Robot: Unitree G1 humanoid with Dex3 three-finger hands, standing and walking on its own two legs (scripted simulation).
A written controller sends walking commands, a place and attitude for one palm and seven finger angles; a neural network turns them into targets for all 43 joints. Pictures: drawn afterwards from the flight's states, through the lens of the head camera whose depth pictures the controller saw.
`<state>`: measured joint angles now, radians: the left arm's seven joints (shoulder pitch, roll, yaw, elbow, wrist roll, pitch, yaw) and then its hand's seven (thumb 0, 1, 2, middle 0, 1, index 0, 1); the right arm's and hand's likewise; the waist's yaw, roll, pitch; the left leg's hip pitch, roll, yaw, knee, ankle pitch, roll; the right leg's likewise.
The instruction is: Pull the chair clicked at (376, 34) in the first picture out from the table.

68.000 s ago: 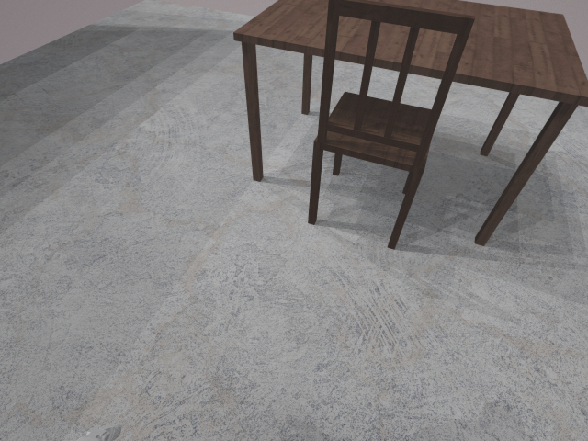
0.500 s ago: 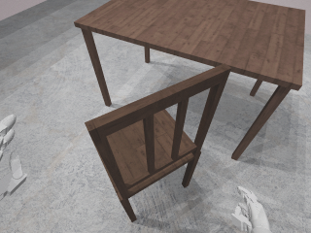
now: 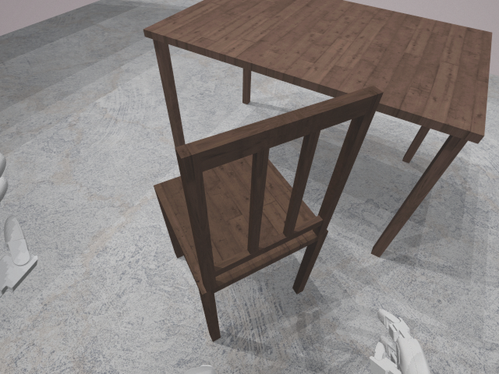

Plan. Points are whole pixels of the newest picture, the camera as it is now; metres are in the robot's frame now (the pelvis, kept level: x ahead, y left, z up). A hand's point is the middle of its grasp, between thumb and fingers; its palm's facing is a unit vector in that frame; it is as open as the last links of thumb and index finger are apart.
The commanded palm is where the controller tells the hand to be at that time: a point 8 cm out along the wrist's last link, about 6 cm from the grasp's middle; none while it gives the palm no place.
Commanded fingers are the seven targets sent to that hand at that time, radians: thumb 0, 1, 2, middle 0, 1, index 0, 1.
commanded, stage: step back with the hand held close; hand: left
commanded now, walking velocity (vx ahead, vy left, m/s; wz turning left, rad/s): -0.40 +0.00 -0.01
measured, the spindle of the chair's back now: (256, 208) +0.44 +0.01 -0.03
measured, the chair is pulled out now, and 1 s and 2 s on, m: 0.42 0.42 0.42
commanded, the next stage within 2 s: stop stepping back and stand still in 0.54 s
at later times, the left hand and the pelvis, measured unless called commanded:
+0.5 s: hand (0, 294) +0.16 +0.26 +0.18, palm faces +0.41 -0.79 -0.46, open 7.4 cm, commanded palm +0.09 +0.29 +0.19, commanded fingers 0.00 0.90 0.90 -0.20 -0.30 -0.20 -0.30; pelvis -0.05 +0.00 +0.00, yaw -1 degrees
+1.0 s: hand out of the picture +0.09 +0.25 +0.17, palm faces +0.42 -0.79 -0.45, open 7.4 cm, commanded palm +0.03 +0.29 +0.19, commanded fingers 0.00 0.90 0.90 -0.20 -0.30 -0.20 -0.30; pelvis -0.12 -0.01 +0.01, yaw -1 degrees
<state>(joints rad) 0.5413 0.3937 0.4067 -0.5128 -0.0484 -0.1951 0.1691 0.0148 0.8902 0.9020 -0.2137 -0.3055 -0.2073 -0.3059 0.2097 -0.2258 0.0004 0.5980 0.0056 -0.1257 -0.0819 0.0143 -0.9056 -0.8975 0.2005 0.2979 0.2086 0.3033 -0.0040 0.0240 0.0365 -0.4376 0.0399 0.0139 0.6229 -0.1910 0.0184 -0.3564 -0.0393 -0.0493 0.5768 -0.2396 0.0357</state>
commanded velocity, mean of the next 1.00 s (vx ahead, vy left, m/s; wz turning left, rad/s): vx -0.21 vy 0.02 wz -0.01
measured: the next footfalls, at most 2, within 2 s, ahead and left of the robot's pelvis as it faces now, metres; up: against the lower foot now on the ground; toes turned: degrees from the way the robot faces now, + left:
right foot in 0.14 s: +0.03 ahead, -0.15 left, +0.00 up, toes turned -1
right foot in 0.66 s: -0.08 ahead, -0.15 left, +0.00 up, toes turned -3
